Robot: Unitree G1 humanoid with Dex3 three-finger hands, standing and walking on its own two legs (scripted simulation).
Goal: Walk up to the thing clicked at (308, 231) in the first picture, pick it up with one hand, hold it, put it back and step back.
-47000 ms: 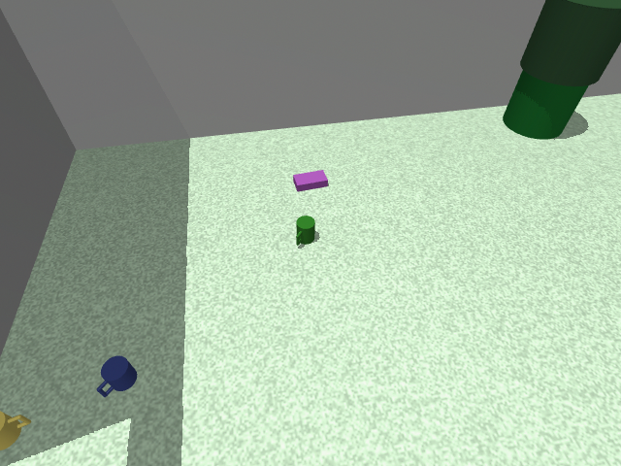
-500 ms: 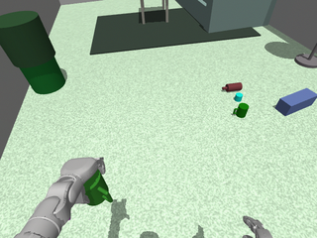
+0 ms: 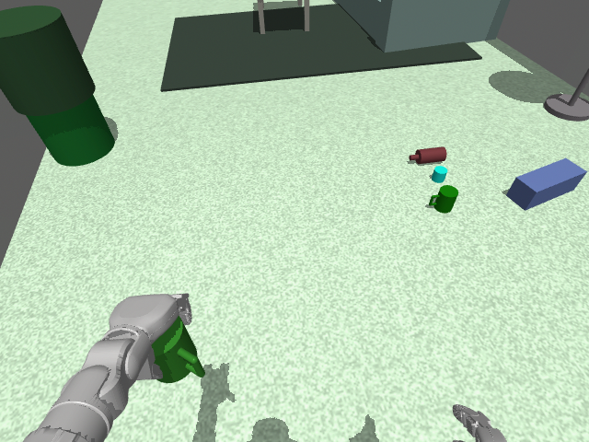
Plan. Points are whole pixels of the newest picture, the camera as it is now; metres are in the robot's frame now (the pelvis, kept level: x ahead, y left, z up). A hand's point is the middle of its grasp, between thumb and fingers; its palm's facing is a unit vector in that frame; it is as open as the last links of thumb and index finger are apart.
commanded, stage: crouch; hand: left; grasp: from above
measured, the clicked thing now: (173, 351) +0.30 +0.21 -0.09
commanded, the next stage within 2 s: lower in 1.84 s
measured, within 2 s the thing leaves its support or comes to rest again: neither
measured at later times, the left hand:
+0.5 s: hand (183, 356) +0.36 +0.25 -0.26, palm faces -0.42 +0.04 -0.91, open 10.6 cm
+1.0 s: hand (201, 377) +0.39 +0.26 -0.48, palm faces -0.46 -0.02 -0.89, open 10.5 cm
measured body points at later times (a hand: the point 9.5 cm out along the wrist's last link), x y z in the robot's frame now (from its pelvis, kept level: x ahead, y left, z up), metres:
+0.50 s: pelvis -0.04 +0.01 -0.15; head +0.11 +0.02 +0.28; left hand +0.37 +0.24 -0.21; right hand +0.01 -0.29 -0.27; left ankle +0.01 +0.14 -0.74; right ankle +0.03 -0.14 -0.74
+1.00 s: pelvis -0.06 +0.02 -0.31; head +0.17 +0.06 +0.07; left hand +0.41 +0.26 -0.43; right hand +0.00 -0.26 -0.43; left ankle +0.01 +0.14 -0.74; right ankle +0.03 -0.14 -0.74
